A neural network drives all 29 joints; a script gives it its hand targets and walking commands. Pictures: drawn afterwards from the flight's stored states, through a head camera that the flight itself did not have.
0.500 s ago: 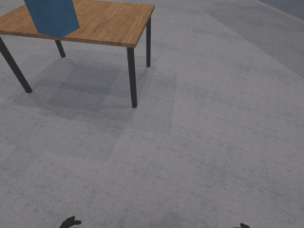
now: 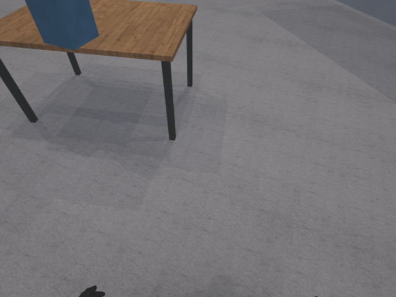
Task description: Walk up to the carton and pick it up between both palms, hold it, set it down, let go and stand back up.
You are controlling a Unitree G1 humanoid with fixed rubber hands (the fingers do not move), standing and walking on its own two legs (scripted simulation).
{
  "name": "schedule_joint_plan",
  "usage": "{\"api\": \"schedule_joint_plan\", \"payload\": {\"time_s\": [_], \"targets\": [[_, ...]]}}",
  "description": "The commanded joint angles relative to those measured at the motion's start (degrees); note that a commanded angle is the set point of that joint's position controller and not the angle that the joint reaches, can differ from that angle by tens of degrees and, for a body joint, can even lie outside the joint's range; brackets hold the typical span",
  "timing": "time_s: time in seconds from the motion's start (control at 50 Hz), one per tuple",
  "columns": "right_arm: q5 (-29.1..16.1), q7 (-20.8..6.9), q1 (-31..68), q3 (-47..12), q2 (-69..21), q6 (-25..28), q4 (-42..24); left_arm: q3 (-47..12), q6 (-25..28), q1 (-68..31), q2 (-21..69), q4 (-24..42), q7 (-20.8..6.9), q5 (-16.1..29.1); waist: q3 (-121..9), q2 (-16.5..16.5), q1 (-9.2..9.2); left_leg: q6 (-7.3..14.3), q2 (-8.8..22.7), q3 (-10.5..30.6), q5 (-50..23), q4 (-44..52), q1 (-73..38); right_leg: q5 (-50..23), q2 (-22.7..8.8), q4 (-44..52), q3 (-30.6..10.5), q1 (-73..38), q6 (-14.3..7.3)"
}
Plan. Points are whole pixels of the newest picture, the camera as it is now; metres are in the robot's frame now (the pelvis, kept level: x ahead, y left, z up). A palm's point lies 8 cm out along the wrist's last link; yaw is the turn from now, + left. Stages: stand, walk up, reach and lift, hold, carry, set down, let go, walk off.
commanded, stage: stand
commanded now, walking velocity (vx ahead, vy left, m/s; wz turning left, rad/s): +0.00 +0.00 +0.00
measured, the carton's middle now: (63, 15) +1.41 +0.74 +0.01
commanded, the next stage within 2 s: walk up in 1.16 s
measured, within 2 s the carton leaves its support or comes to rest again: neither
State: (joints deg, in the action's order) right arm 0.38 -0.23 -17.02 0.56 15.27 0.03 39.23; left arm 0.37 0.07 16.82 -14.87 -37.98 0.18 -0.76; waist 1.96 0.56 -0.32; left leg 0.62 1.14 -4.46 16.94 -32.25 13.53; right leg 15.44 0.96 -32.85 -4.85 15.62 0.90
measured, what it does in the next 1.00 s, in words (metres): stands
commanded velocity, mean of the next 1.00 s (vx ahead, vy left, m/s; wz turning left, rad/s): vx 0.00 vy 0.00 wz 0.00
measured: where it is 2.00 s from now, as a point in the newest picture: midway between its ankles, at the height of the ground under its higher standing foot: outside the picture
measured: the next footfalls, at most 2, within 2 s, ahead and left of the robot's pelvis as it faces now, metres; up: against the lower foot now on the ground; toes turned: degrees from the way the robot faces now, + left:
left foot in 1.70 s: +0.20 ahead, +0.26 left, +0.00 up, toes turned -2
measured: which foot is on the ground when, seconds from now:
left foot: down 0.00-1.00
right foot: down 0.00-1.00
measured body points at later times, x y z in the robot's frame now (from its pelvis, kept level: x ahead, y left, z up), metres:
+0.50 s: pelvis +0.00 +0.00 +0.00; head +0.01 +0.00 +0.45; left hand +0.12 +0.26 -0.11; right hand +0.10 -0.26 -0.11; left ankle +0.01 +0.11 -0.73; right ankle +0.03 -0.13 -0.73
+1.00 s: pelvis +0.01 +0.00 +0.00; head +0.01 +0.00 +0.45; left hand +0.12 +0.26 -0.11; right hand +0.09 -0.27 -0.11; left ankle +0.01 +0.11 -0.73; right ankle +0.03 -0.13 -0.73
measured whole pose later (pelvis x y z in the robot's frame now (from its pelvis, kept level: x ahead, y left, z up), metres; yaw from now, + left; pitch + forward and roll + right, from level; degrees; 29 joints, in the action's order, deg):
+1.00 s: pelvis +0.01 +0.00 +0.00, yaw -2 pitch -2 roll +0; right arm 0.4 -0.1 -17.6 0.3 15.8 -0.2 40.6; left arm 0.3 -0.1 16.7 -15.0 -39.1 0.5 -0.7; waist 1.8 0.6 -0.6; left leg 0.6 1.7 -6.2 17.7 -31.8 12.4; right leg 15.6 1.6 -32.7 -6.6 15.4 1.0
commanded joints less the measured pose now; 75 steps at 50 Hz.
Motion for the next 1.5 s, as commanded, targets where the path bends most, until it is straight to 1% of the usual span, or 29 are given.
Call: {"api": "schedule_joint_plan", "payload": {"time_s": [0.0,0.04,0.1,0.14,0.32,0.36,0.38,0.42,0.46,0.48,0.54,0.58,0.6,0.74,0.86,0.88,0.98,1.0,1.1,1.18,1.22,1.32,1.34,1.36,1.38,1.4,1.42,1.46,1.48], "targets": [[0.0,0.3,-0.1,2.1,7.5,0.9,-4.2,2.3,1.0,0.2,-7.2,4.2,0.2,-0.1,-1.2,-0.3,0.13,1.7,5.1,7.1,-1.6,7.8,-0.1,-4.7,-4.0,5.8,-4.9,1.2,-2.2],[0.0,0.2,-0.4,2.2,7.4,0.9,-4.5,2.2,1.0,-0.1,-7.1,4.3,0.3,0.1,-0.5,0.1,-0.14,1.7,5.2,7.1,-1.7,7.8,0.0,-5.1,-3.8,5.7,-4.6,1.6,-2.1],[0.1,0.3,-0.7,2.2,7.5,0.9,-4.1,2.2,1.0,0.4,-7.2,4.0,0.3,0.0,-0.9,-0.5,-0.1,1.8,5.1,6.7,-2.3,7.3,-0.4,-5.3,-4.1,6.0,-5.1,1.4,-2.2],[0.1,0.3,-0.8,2.2,7.5,0.8,-4.0,2.3,1.1,0.2,-7.4,3.9,0.3,0.0,-1.2,0.4,-0.12,1.8,5.1,6.6,-2.4,7.3,-1.1,-4.9,-4.0,6.1,-5.4,1.8,-2.2],[0.1,0.3,-0.9,2.1,7.8,0.9,-3.7,2.2,1.0,0.1,-7.4,3.8,0.3,0.1,-0.9,-0.2,-0.1,1.7,5.3,6.5,-2.1,7.7,-0.6,-5.6,-3.7,5.7,-5.3,1.6,-2.1],[0.0,0.3,-0.9,2.1,7.6,0.8,-3.7,2.1,1.0,0.3,-7.4,3.7,0.4,0.0,-0.5,-0.3,-0.09,1.7,5.2,6.3,-3.0,7.5,-1.0,-6.0,-3.8,5.9,-5.6,2.2,-2.2],[0.0,0.4,-1.1,2.0,7.5,0.8,-3.6,2.2,1.0,0.3,-7.6,3.5,0.4,0.1,-0.9,0.4,-0.24,1.8,5.4,6.4,-3.2,7.4,-1.2,-6.1,-3.8,5.7,-5.5,1.8,-2.3],[0.0,0.4,-1.0,2.0,7.8,0.8,-3.6,2.1,1.0,0.2,-7.1,3.6,0.4,0.1,-0.8,-0.2,-0.12,1.8,5.4,6.4,-3.1,7.4,-0.9,-6.1,-3.8,5.8,-5.6,1.6,-2.3],[0.0,0.4,-1.0,1.9,7.7,0.8,-3.5,2.1,0.9,0.2,-7.5,3.6,0.5,0.2,-0.7,0.3,-0.22,1.8,5.3,6.1,-4.3,7.3,-1.4,-7.4,-3.7,5.5,-5.5,1.9,-2.1],[0.0,0.4,-0.8,2.0,7.8,0.8,-3.3,2.1,0.9,0.3,-7.3,3.6,0.5,0.1,-0.6,-0.3,0.05,1.9,5.5,6.3,-3.7,7.6,-0.9,-7.1,-3.6,5.6,-5.5,1.7,-2.0],[0.0,0.4,-1.0,2.0,7.9,0.8,-3.3,2.1,0.9,0.0,-7.5,3.5,0.5,0.0,-1.7,-0.4,-0.06,1.9,5.6,6.1,-3.4,7.6,-1.3,-7.0,-3.7,5.4,-5.6,1.2,-2.1],[-0.1,0.4,-1.1,1.9,7.7,0.7,-3.3,2.1,0.9,0.1,-7.4,3.5,0.5,0.1,-0.9,0.4,-0.13,1.8,5.5,5.9,-3.1,7.6,-1.3,-7.0,-3.6,5.7,-5.8,1.5,-2.2],[-0.1,0.3,-1.1,1.9,7.9,0.7,-3.2,2.1,0.8,0.2,-7.4,3.4,0.5,0.1,-0.2,-0.4,-0.13,1.8,5.5,6.0,-2.6,7.8,-0.7,-6.6,-3.6,5.7,-5.8,1.5,-2.1],[-0.2,0.4,-1.3,1.9,8.1,0.7,-3.0,2.1,0.8,0.0,-7.5,3.3,0.5,0.2,-0.2,0.6,-0.19,1.9,5.8,5.9,-2.5,7.9,-1.1,-6.6,-3.4,5.8,-5.9,2.2,-2.1],[0.0,0.4,-1.4,1.9,7.9,0.7,-2.7,2.2,0.9,0.1,-7.7,3.2,0.6,0.1,-0.5,0.1,-0.26,1.9,5.7,5.2,-3.3,7.4,-1.9,-7.8,-3.5,5.7,-6.3,2.3,-2.1],[0.1,0.4,-1.7,2.0,7.9,0.7,-2.7,2.2,0.8,0.2,-7.5,3.2,0.6,0.0,-1.3,-0.5,-0.39,2.0,6.0,5.5,-3.1,7.8,-2.0,-7.6,-3.4,5.3,-6.1,1.5,-2.1],[-0.1,0.4,-1.5,1.9,8.1,0.6,-2.7,2.1,0.8,0.1,-7.5,2.9,0.6,0.1,-0.2,-0.2,-0.18,1.9,5.9,5.5,-3.4,7.8,-1.2,-7.8,-3.4,5.4,-6.3,1.8,-2.1],[-0.1,0.4,-1.7,2.0,8.2,0.5,-2.7,2.0,0.8,0.1,-7.5,3.0,0.6,0.2,0.3,0.5,-0.36,1.8,5.7,5.2,-3.2,7.7,-1.4,-7.4,-3.5,5.8,-6.6,2.4,-2.2],[0.0,0.4,-1.8,2.0,8.4,0.7,-2.7,2.1,0.8,0.1,-7.5,2.9,0.7,0.1,-1.3,-0.9,-0.14,2.0,6.0,5.2,-3.7,7.8,-2.0,-8.4,-3.2,5.0,-6.4,1.2,-2.2],[-0.1,0.4,-2.0,2.0,8.3,0.4,-2.6,2.0,0.7,0.0,-7.7,2.8,0.7,0.2,0.4,0.7,-0.39,2.0,5.9,5.0,-3.1,7.8,-1.9,-8.0,-3.2,5.6,-6.9,2.8,-2.2],[-0.1,0.4,-1.8,2.0,8.5,0.4,-2.5,2.1,0.7,0.0,-7.6,2.7,0.7,0.1,-0.2,-0.5,-0.33,2.0,6.1,5.1,-1.8,8.0,-1.7,-7.0,-3.1,5.6,-6.9,2.2,-2.1],[-0.1,0.4,-1.9,2.1,8.3,0.4,-2.5,2.2,0.8,0.1,-7.7,2.5,0.7,0.1,-0.6,0.6,-0.28,2.0,6.2,4.9,-1.8,8.1,-2.2,-7.0,-3.0,5.7,-7.2,2.6,-2.1],[4.1,-1.1,-0.9,4.2,11.8,-0.1,-5.0,5.5,1.3,9.9,-11.0,1.7,0.9,-2.0,-3.8,-3.8,1.16,4.2,5.0,3.7,23.5,-2.1,0.0,23.7,-5.6,5.6,-14.2,0.4,-7.2],[4.5,-2.0,1.1,3.9,10.3,-0.4,-6.7,6.7,1.7,11.6,-14.2,1.1,1.3,-2.7,0.8,1.0,2.18,3.9,3.2,4.5,23.3,-9.5,11.1,34.0,-10.8,10.8,-24.7,-1.3,-11.3],[4.2,-2.7,3.7,3.2,7.4,-0.5,-9.2,7.7,1.8,13.1,-16.0,0.7,1.9,-2.9,5.1,7.1,4.36,2.2,0.5,3.4,18.6,-19.0,25.6,38.6,-16.6,18.2,-38.5,-8.6,-16.5],[4.4,-3.2,5.8,2.9,6.7,-0.8,-10.5,7.7,2.1,13.3,-15.8,0.2,2.8,-3.5,7.0,6.2,5.12,1.0,2.8,7.0,13.6,-27.0,35.2,38.3,-20.3,20.3,-44.2,-13.0,-18.9],[4.4,-3.4,4.1,3.2,7.8,-1.1,-10.2,7.5,2.5,11.4,-14.7,0.5,3.5,-4.1,5.1,4.6,3.83,0.0,4.7,9.4,9.4,-30.1,37.3,36.6,-20.1,19.1,-42.7,-14.2,-18.0],[3.9,-3.7,1.5,4.0,8.9,-1.2,-9.8,6.7,3.3,5.2,-12.6,1.3,3.9,-4.5,1.5,6.2,1.28,-1.1,6.2,11.7,6.8,-31.3,33.2,30.7,-17.1,16.8,-33.9,-10.5,-14.7],[3.7,-4.1,1.3,4.4,8.9,-1.3,-9.8,6.5,3.8,3.3,-11.9,1.6,3.8,-4.3,1.0,6.8,0.73,-1.7,6.4,11.3,5.7,-30.6,29.7,27.6,-15.5,16.6,-29.3,-7.1,-13.6]]}}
